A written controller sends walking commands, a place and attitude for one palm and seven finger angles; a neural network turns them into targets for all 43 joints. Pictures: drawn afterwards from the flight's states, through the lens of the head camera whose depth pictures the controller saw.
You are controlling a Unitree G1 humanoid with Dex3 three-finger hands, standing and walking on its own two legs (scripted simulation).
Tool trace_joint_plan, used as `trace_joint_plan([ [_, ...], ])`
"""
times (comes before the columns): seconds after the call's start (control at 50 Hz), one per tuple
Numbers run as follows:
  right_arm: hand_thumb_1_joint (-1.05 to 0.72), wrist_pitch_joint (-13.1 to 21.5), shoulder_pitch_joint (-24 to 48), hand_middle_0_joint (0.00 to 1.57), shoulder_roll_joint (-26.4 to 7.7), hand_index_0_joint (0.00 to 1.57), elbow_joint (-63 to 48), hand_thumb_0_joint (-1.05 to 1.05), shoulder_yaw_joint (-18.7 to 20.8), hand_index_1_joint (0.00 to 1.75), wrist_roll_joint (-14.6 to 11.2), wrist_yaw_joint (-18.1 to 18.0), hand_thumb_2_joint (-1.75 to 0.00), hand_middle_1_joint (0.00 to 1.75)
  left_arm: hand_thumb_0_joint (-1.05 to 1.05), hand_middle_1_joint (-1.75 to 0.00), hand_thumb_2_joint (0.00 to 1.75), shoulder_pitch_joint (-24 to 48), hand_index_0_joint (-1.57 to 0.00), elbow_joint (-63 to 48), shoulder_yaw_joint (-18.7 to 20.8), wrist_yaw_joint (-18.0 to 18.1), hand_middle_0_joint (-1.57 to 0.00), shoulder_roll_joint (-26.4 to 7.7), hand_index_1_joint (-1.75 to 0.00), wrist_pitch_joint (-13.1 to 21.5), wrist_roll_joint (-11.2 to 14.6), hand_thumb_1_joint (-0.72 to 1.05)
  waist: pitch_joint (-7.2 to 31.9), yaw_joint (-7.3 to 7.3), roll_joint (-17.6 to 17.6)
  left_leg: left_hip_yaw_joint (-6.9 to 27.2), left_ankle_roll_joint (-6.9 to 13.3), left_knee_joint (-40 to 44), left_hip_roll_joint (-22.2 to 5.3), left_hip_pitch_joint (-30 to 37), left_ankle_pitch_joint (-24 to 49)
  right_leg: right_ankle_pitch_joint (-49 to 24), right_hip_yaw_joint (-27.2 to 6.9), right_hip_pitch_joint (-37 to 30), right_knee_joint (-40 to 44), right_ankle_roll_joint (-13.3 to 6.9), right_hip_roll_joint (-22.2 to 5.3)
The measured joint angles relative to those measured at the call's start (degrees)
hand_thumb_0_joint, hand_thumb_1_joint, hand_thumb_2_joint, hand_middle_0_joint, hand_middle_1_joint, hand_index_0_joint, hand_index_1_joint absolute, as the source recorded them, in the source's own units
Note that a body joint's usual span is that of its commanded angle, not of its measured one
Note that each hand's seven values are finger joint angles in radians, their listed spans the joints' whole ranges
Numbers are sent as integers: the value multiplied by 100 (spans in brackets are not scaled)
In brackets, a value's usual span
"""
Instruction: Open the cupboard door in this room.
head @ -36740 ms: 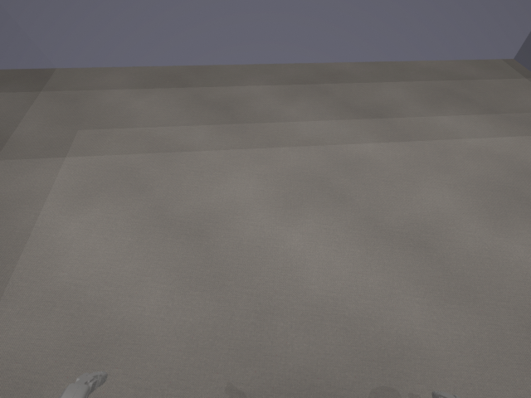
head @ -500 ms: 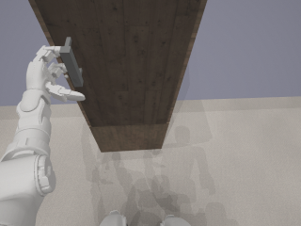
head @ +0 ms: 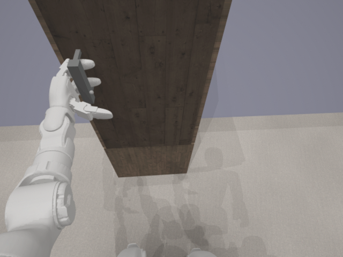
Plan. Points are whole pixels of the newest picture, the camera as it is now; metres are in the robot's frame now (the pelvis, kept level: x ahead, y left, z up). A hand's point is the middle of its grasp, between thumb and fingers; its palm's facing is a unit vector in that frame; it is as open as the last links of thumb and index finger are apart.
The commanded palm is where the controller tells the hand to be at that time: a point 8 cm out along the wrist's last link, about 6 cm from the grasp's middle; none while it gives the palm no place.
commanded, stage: slide the fingers in behind the handle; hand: left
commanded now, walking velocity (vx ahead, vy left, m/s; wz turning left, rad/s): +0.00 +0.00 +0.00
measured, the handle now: (83, 77) +0.53 +0.19 +0.10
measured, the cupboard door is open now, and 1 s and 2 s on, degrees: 0 0 35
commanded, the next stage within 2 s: close the thumb around the handle in 0.30 s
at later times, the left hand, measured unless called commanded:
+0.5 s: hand (91, 92) +0.48 +0.17 +0.10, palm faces +0.03 -1.00 +0.00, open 13.8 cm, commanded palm +0.45 +0.22 +0.10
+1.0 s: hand (90, 92) +0.48 +0.17 +0.10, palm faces +0.03 -1.00 +0.01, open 5.9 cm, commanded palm +0.45 +0.22 +0.10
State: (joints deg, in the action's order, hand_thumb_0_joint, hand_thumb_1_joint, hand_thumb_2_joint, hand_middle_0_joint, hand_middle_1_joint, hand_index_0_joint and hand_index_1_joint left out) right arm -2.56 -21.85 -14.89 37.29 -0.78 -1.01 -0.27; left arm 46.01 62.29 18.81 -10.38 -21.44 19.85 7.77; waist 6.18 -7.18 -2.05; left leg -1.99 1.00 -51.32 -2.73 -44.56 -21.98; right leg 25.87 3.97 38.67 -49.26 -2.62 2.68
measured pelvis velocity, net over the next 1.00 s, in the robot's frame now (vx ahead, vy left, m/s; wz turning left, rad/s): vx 0.00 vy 0.00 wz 0.00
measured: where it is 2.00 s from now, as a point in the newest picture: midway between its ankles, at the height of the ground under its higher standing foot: outside the picture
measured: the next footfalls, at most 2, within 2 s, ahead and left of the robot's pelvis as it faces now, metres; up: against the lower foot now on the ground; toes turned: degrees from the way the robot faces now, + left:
none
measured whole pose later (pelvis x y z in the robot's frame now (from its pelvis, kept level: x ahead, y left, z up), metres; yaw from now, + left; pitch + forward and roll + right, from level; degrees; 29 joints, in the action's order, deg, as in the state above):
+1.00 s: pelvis +0.00 +0.00 +0.00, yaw +0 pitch +16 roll -2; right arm -2.5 -21.8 -14.9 37.0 -0.5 -0.9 -0.3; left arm 45.8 62.3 18.7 -9.5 -21.4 20.8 7.4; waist 6.2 -7.2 -2.1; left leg -2.3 1.3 -51.1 -2.5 -44.5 -22.1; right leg 25.8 3.5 38.7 -49.0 -2.3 2.6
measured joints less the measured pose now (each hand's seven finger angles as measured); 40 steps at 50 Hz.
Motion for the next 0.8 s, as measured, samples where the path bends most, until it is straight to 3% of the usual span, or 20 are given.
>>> trace_joint_plan([
  [0.1, -91, 15, 1, 20, -5, 20, -69, 0, 15, 30, 8, -8, -90, 30, -1, -120, 30, -76, -31, -40, 79, 105, -30, -70, -121, 51, -72, -50, 3, -17, -4, -28, -14, 41, -12, 38, 25, -17, -30, -7, 4, -14, 10],
  [0.5, -91, 44, 25, 20, -75, 20, 25, 0, 6, 30, -21, -60, -90, 30, -1, -120, 31, 203, -31, 285, 19, -18, -30, -176, -121, 84, -37, -47, -64, -65, 23, 33, -21, 8, -5, -76, 73, -48, 27, 82, -20, -25, 11],
  [0.62, -91, 58, -33, 20, -57, 20, -26, 0, 6, 30, -7, -64, -90, 30, -1, -122, 39, 158, -33, 223, 118, -3, -32, -253, -123, 46, -74, -29, -69, -99, 9, 1, -9, 11, -15, -108, 59, -56, -9, 122, -5, -13, 20],
  [0.7, -91, 47, -89, 20, -39, 20, 16, 0, 21, 30, 1, -42, -90, 30, -1, -124, 47, 45, -34, 72, 101, -21, -33, -182, -125, 154, -7, -10, -31, -53, -6, -21, 1, 14, -14, -78, 27, -40, -34, 93, 11, 2, 19],
  [0.8, -91, -3, -100, 20, -14, 20, 32, 0, 16, 30, -8, -27, -90, 30, -1, -127, 58, 29, -36, 108, 34, -41, -35, -150, -128, 52, 0, 15, 10, -38, -14, -17, 15, 25, 1, -21, -2, -18, -33, 23, 40, 18, 7],
])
